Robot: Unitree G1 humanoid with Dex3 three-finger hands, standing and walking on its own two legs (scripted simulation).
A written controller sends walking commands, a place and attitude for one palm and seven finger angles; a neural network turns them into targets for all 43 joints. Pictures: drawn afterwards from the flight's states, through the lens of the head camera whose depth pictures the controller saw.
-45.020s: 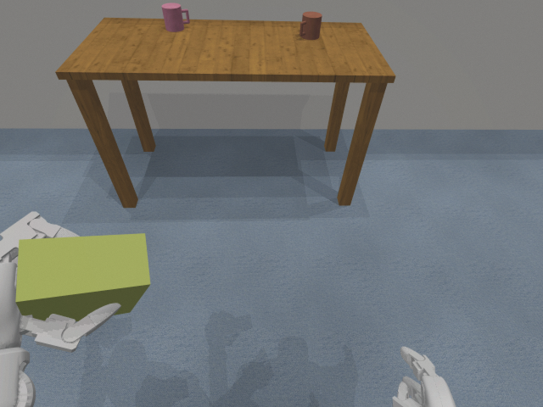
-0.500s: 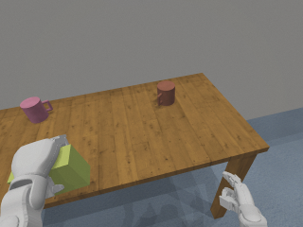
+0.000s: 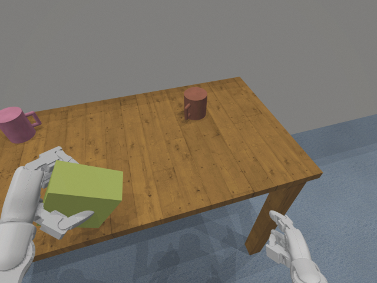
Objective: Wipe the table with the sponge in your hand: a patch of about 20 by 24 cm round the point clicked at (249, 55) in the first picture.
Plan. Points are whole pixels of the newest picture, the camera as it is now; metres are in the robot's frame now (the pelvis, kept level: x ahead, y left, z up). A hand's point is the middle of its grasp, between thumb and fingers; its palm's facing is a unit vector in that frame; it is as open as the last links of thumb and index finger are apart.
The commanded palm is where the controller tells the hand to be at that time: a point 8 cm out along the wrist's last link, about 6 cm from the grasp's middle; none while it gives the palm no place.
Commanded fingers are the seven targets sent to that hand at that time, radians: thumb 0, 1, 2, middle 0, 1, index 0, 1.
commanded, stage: step back with the hand held close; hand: left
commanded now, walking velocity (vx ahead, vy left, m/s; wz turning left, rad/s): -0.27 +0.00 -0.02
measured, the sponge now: (89, 199) +0.22 +0.22 +0.11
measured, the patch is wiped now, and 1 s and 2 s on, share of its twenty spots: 1.00 1.00 1.00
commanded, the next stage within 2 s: stop stepping back and stand still in 1.32 s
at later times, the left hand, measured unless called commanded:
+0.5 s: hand (33, 200) +0.18 +0.28 +0.16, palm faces +0.35 -0.83 -0.43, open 9.7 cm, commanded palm +0.13 +0.32 +0.18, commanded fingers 0.00 0.10 1.30 -1.20 -1.60 -1.20 -1.60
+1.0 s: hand (3, 225) +0.14 +0.29 +0.16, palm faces +0.40 -0.85 -0.34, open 9.7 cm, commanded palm +0.09 +0.32 +0.18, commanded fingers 0.00 0.10 1.30 -1.20 -1.60 -1.20 -1.60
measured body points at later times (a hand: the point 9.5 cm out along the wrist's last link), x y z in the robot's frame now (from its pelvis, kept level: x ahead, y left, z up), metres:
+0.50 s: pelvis -0.03 +0.04 -0.01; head -0.01 +0.06 +0.43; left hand +0.16 +0.32 +0.18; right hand +0.14 -0.20 -0.09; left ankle +0.03 +0.12 -0.74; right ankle +0.00 -0.09 -0.74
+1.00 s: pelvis -0.08 +0.04 -0.01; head -0.06 +0.08 +0.44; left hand +0.11 +0.33 +0.18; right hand +0.10 -0.17 -0.08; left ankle +0.03 +0.12 -0.74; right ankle -0.11 -0.10 -0.73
